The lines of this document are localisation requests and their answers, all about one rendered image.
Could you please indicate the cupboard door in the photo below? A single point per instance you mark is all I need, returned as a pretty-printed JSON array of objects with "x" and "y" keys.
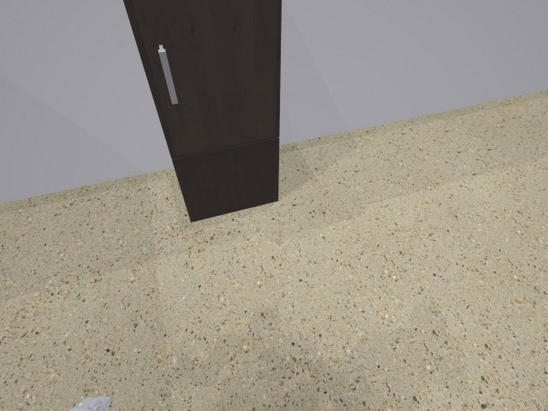
[{"x": 223, "y": 62}]

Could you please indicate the handle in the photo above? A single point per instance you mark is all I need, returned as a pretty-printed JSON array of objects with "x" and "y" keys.
[{"x": 167, "y": 74}]

